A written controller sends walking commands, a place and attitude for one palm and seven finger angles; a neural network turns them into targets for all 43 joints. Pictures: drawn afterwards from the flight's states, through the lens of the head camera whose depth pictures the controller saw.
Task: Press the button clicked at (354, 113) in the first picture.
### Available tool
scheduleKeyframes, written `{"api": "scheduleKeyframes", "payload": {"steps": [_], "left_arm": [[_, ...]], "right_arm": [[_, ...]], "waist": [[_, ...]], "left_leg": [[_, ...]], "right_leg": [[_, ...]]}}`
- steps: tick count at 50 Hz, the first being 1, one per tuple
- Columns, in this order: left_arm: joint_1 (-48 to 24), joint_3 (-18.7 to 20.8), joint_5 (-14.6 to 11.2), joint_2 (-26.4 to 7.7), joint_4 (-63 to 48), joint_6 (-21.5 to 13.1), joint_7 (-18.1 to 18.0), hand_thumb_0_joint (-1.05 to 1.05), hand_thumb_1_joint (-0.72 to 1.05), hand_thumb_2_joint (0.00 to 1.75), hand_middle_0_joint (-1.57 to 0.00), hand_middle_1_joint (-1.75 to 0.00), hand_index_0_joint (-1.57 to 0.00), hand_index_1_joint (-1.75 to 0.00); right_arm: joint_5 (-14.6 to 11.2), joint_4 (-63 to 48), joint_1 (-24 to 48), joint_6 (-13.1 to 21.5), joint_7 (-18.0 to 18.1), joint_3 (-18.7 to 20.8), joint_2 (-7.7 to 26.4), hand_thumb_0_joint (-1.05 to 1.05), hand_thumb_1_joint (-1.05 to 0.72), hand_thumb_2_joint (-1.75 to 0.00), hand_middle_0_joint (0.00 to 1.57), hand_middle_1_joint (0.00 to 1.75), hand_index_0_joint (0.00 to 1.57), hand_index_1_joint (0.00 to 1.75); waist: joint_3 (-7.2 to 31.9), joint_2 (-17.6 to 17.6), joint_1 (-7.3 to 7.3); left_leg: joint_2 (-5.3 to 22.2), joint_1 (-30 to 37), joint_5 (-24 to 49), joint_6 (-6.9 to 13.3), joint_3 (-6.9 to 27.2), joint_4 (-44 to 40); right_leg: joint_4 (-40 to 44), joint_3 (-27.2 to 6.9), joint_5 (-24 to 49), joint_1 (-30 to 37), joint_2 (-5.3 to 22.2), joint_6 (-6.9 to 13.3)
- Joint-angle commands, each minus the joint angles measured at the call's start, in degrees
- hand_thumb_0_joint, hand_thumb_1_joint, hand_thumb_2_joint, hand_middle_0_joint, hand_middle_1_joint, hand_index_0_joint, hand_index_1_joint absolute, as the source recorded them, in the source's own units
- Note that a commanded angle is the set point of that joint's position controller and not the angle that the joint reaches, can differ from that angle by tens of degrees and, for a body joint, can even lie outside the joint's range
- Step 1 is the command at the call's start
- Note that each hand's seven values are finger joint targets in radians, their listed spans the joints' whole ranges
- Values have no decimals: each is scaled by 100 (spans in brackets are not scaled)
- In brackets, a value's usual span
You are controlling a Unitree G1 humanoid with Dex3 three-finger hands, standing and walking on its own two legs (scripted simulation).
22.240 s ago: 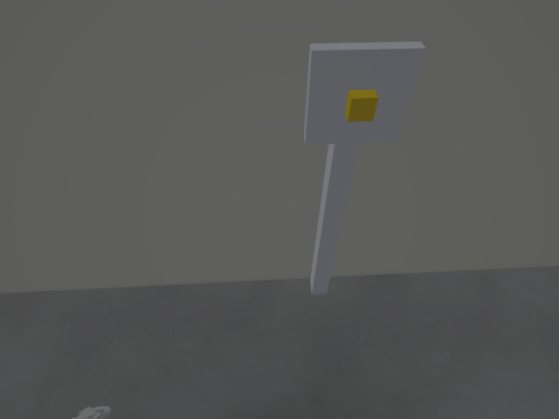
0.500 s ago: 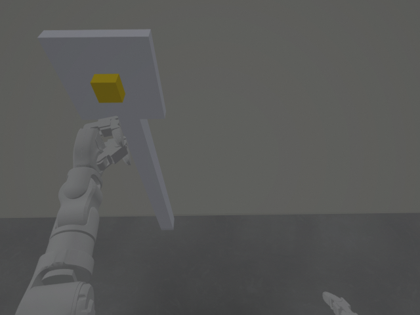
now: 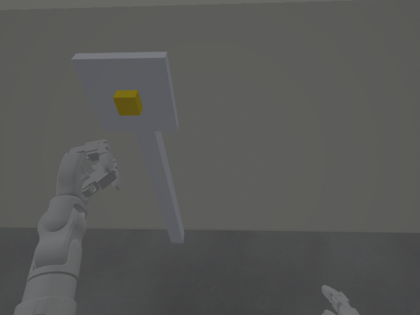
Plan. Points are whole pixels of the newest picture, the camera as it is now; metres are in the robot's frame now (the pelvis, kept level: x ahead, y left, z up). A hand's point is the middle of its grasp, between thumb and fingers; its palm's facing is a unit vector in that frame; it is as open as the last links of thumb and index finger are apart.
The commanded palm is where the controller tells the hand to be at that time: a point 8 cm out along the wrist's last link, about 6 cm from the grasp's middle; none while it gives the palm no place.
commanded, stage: draw the hand back to the body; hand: left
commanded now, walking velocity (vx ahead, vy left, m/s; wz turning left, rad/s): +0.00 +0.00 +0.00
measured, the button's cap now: (128, 102) +0.56 +0.23 +0.13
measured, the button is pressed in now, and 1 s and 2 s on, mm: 0 0 0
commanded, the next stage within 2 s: step back with the hand held close in 1.08 s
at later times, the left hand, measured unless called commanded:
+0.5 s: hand (64, 203) +0.24 +0.24 +0.16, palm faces +0.34 -0.89 -0.30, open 3.1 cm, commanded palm +0.19 +0.28 +0.17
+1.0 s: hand (26, 225) +0.19 +0.25 +0.18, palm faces +0.43 -0.81 -0.38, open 3.1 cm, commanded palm +0.15 +0.29 +0.19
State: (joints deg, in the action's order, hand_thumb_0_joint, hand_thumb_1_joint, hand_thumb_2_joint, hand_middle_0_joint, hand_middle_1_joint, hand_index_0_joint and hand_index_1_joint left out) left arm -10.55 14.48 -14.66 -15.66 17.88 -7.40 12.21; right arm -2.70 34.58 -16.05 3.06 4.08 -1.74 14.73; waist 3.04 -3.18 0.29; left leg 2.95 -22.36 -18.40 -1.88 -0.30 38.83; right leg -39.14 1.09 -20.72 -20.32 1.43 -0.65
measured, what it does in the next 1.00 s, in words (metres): stands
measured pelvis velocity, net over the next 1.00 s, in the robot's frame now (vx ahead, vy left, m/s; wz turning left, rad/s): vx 0.02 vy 0.01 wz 0.00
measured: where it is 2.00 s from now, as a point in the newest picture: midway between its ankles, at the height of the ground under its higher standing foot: outside the picture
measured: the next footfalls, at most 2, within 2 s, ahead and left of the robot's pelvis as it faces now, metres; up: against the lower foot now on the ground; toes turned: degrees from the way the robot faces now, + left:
none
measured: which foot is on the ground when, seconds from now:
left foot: down 0.00-1.00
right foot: down 0.00-1.00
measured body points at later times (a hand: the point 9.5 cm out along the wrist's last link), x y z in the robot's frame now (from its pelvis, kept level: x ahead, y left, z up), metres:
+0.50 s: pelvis +0.01 +0.01 +0.02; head -0.01 -0.01 +0.47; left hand +0.22 +0.28 +0.18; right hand +0.20 -0.20 -0.06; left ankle +0.02 +0.14 -0.72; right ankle +0.00 -0.13 -0.72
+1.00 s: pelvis +0.02 +0.01 +0.02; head -0.01 -0.01 +0.47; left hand +0.17 +0.30 +0.20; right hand +0.21 -0.20 -0.06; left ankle +0.02 +0.14 -0.72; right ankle +0.00 -0.13 -0.72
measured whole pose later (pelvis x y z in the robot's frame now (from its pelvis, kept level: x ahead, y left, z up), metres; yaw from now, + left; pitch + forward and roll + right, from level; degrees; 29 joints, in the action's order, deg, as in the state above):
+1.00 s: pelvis +0.02 +0.01 +0.02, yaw +0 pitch -6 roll +0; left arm 29.4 16.5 -2.1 -17.3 -26.6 -5.2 -5.9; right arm 1.5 36.3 -11.0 6.4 5.5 -1.5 12.4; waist -1.6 -3.6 5.0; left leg 2.3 -4.8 -14.0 -1.1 -1.3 24.5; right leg -22.5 0.8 -14.8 -1.9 1.8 -1.6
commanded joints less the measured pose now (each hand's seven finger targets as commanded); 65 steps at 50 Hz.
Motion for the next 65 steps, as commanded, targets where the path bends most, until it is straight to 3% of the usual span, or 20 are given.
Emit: {"api": "scheduleKeyframes", "payload": {"steps": [1,5,6,9,12,14,16,21,28,32,39,43,45,55,58,60,61,62,63,65], "left_arm": [[-1670,261,-192,-1071,-1669,-79,105,0,90,90,-130,-150,-130,-150],[-1195,378,-223,-1129,-2203,173,129,0,90,90,-130,-150,-130,-150],[-1268,236,474,-1537,-2973,-84,-569,0,90,90,-130,-150,-130,-150],[-13,-72,773,-961,-2915,-84,-1271,0,90,90,-130,-150,-130,-150],[231,37,982,-1068,-3438,-122,-1572,0,90,90,-130,-150,-130,-150],[542,51,1035,-1056,-3556,-131,-1654,0,90,90,-130,-150,-130,-150],[639,80,1089,-1049,-3870,-149,-1718,0,90,90,-130,-150,-130,-150],[1236,73,1182,-960,-4360,-136,-1798,0,90,90,-130,-150,-130,-150],[2400,418,1193,-1049,-4799,-111,-1820,0,90,90,-130,-150,-130,-150],[2903,566,1197,-1052,-5252,-117,-1839,0,90,90,-130,-150,-130,-150],[3686,825,1191,-1169,-5779,-144,-1864,0,90,90,-130,-150,-130,-150],[3605,701,1204,-1027,-5647,-117,-1870,0,90,90,-130,-150,-130,-150],[3480,692,1217,-1012,-5622,-113,-1887,0,90,90,-130,-150,-130,-150],[3505,782,1214,-1108,-5739,-139,-1909,0,90,90,-130,-150,-130,-150],[3618,848,1200,-1144,-5601,-133,-1899,0,90,90,-130,-150,-130,-150],[3224,800,1204,-1134,-5685,-142,-1906,0,90,90,-130,-150,-130,-150],[2866,1435,1189,-1725,-5972,-364,-1930,0,90,90,-130,-150,-130,-150],[3529,1175,1203,-1375,-5494,-386,-1892,0,90,90,-130,-150,-130,-150],[3625,1131,1223,-1346,-5584,-424,-1868,0,90,90,-130,-150,-130,-150],[4015,1014,1240,-1225,-5621,-468,-1861,0,90,90,-130,-150,-130,-150]], "right_arm": [[-53,-962,897,501,129,185,652,0,-90,-90,20,30,20,30],[-47,-1033,1028,651,160,137,604,0,-90,-90,20,30,20,30],[68,-936,1176,681,221,170,538,0,-90,-90,20,30,20,30],[145,-790,1171,658,250,130,488,0,-90,-90,20,30,20,30],[213,-740,1215,592,243,110,444,0,-90,-90,20,30,20,30],[252,-723,1270,554,245,115,436,0,-90,-90,20,30,20,30],[283,-716,1316,531,244,110,411,0,-90,-90,20,30,20,30],[343,-718,1388,511,214,117,384,0,-90,-90,20,30,20,30],[403,-736,1399,493,145,173,388,0,-90,-90,20,30,20,30],[402,-794,1364,489,109,186,333,0,-90,-90,20,30,20,30],[378,-866,1311,597,117,215,308,0,-90,-90,20,30,20,30],[386,-817,1269,636,157,240,337,0,-90,-90,20,30,20,30],[384,-787,1244,630,187,239,333,0,-90,-90,20,30,20,30],[396,-800,1309,684,202,214,287,0,-90,-90,20,30,20,30],[402,-790,1322,687,209,229,290,0,-90,-90,20,30,20,30],[392,-761,1295,667,203,218,302,0,-90,-90,20,30,20,30],[352,-993,1242,499,151,224,466,0,-90,-90,20,30,20,30],[361,-904,1244,392,141,237,388,0,-90,-90,20,30,20,30],[362,-965,1276,317,127,268,414,0,-90,-90,20,30,20,30],[361,-1019,1214,194,97,314,438,0,-90,-90,20,30,20,30]], "waist": [[921,251,24],[984,85,156],[639,241,165],[370,496,137],[493,-91,179],[381,208,182],[351,-46,195],[251,-126,237],[36,228,339],[75,-63,372],[-57,-57,406],[-318,318,340],[-291,61,328],[-208,-68,409],[-299,121,423],[-283,-71,355],[-667,110,96],[-487,382,81],[-472,416,89],[-67,244,55]], "left_leg": [[-312,654,424,325,-36,-709],[-319,830,547,317,-21,-799],[-322,1007,496,348,-158,-1047],[-231,1260,514,362,-136,-1300],[-236,1610,796,324,-176,-1542],[-216,1692,919,344,-216,-1648],[-224,1839,1031,326,-224,-1749],[-208,2032,1326,290,-215,-1887],[-189,1956,1532,286,-218,-1915],[-185,1954,1785,269,-228,-1843],[-160,1914,1793,267,-238,-1759],[-151,1859,1574,290,-246,-1759],[-162,1913,1548,303,-274,-1759],[-181,1907,1541,278,-247,-1777],[-170,1882,1499,282,-262,-1776],[-174,1884,1501,271,-265,-1785],[-95,1437,1186,364,-256,-1560],[-117,1464,1158,372,-199,-1449],[-133,1430,1227,362,-216,-1425],[-52,1467,1679,357,-224,-1438]], "right_leg": [[852,123,1013,193,-226,94],[903,148,1075,381,-207,110],[1421,-23,869,267,-128,112],[1627,80,706,523,-135,98],[1736,75,1026,894,-132,132],[1880,74,1135,1049,-135,104],[1959,85,1226,1168,-141,124],[2041,124,1451,1377,-170,134],[2123,152,1646,1541,-199,115],[2004,151,1890,1606,-167,124],[1997,147,1926,1513,-174,110],[2120,161,1714,1321,-204,80],[2089,146,1677,1315,-168,77],[2086,106,1697,1447,-170,103],[2174,93,1656,1400,-196,96],[2134,92,1664,1412,-172,97],[2422,-373,1928,712,76,88],[2415,-346,1979,698,193,95],[2394,-342,2119,663,200,95],[2119,-217,2402,847,214,63]]}}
